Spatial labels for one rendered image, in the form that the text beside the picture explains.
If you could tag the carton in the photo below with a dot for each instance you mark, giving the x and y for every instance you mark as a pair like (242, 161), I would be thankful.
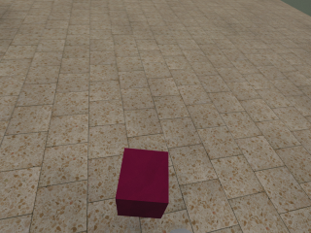
(143, 187)

